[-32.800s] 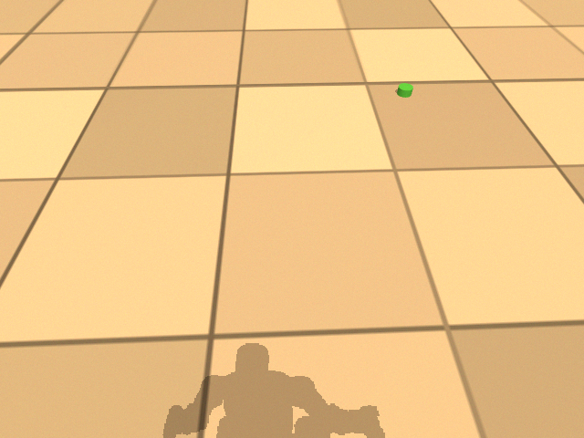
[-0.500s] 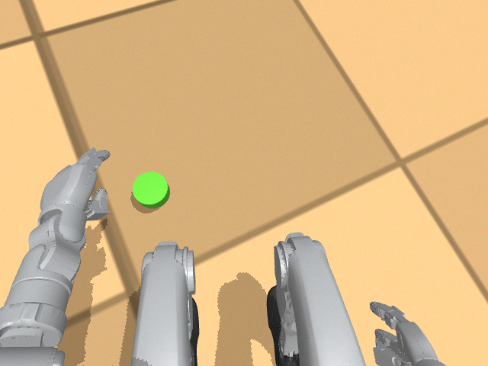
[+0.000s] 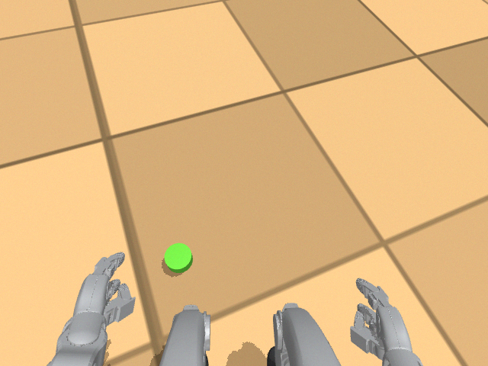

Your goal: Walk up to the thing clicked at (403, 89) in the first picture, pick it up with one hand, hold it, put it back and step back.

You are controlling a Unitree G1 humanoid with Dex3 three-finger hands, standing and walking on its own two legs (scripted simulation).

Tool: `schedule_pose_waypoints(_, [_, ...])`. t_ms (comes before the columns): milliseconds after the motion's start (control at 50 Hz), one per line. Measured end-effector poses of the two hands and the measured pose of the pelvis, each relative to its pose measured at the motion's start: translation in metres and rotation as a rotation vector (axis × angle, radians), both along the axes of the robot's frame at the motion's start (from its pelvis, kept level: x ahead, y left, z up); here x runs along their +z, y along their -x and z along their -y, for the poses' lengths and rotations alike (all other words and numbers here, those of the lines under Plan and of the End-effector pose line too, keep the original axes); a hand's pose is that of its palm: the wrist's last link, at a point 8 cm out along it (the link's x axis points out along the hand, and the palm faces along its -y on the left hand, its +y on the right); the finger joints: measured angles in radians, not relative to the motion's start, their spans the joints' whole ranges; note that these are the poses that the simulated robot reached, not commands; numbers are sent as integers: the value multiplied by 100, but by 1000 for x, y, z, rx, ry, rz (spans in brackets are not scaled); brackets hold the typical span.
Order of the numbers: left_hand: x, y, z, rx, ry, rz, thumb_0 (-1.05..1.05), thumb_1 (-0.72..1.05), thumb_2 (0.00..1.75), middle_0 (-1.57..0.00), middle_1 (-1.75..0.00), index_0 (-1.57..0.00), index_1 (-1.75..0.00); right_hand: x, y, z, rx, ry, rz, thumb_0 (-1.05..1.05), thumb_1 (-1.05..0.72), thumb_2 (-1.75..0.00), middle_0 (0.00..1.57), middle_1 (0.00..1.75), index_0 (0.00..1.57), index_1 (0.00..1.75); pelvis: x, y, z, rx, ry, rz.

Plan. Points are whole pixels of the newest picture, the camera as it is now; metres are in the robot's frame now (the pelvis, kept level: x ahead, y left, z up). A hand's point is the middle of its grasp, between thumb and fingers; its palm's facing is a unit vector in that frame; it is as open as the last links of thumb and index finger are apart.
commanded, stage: home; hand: left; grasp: from above
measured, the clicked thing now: (178, 258) +0.47 +0.19 -0.60
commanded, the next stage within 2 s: none
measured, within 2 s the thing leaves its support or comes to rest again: neither
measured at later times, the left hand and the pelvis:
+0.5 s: hand (94, 315) +0.21 +0.19 +0.05, palm faces +0.07 -0.98 -0.20, open 7.4 cm; pelvis +0.05 +0.01 +0.10, yaw +1 degrees
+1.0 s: hand (100, 315) +0.21 +0.18 +0.05, palm faces +0.06 -0.98 -0.20, open 7.4 cm; pelvis +0.05 +0.00 +0.10, yaw +1 degrees
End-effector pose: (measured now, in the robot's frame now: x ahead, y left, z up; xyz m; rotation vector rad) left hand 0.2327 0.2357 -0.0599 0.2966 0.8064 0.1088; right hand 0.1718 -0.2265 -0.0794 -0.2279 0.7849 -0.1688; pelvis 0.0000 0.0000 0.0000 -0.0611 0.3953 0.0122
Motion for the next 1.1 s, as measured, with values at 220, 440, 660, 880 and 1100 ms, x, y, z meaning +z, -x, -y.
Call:
schedule_pose_waypoints(220, [88,19,1,87,90,-10,1,90,90,-20,-30,-20,-30,76,13,10,-87,61,25,1,-90,-90,20,30,20,30,69,-34,-2,9,-5,116])
schedule_pose_waypoints(440, [139,37,-1,86,97,19,1,90,90,-20,-30,-20,-30,119,-24,6,-61,65,181,1,-90,-90,20,30,20,30,97,-53,-6,18,-12,196])
schedule_pose_waypoints(660, [135,44,-1,98,109,-2,1,90,90,-20,-30,-20,-30,129,-50,-3,12,58,250,1,-90,-90,20,30,20,30,98,-53,-3,28,-18,215])
schedule_pose_waypoints(880, [136,41,2,89,104,4,1,90,90,-20,-30,-20,-30,120,-36,3,-4,62,198,1,-90,-90,20,30,20,30,98,-53,-1,25,-20,218])
schedule_pose_waypoints(1100, [137,42,6,78,103,4,1,90,90,-20,-30,-20,-30,116,-21,12,-34,65,180,1,-90,-90,20,30,20,30,97,-50,1,19,-23,223])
